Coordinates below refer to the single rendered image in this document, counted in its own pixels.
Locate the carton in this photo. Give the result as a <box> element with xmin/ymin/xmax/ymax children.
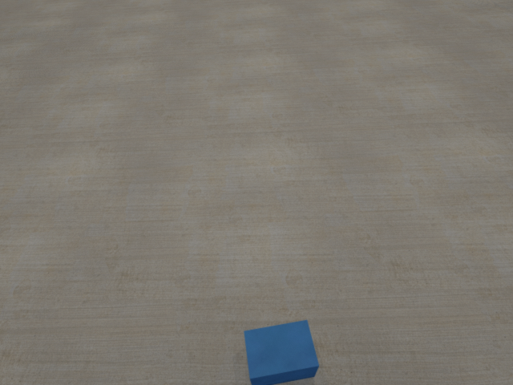
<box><xmin>244</xmin><ymin>320</ymin><xmax>319</xmax><ymax>385</ymax></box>

